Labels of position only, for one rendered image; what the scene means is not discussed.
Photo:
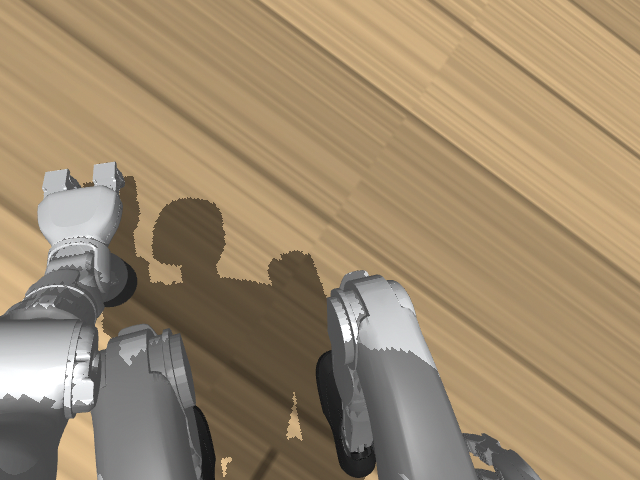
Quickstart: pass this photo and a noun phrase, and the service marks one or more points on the right robot hand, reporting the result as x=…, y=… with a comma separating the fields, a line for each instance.
x=508, y=465

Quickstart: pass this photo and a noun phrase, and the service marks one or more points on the left robot arm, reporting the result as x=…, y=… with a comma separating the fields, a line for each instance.
x=50, y=366

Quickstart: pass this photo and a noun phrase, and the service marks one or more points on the right robot foot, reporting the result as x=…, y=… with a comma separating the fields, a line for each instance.
x=355, y=464

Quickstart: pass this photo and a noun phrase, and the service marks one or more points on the left robot hand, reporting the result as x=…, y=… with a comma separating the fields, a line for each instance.
x=69, y=211

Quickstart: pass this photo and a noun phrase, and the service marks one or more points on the left robot foot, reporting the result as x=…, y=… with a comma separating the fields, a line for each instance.
x=206, y=445

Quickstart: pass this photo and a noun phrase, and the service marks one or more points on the tin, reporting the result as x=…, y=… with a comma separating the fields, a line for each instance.
x=120, y=293

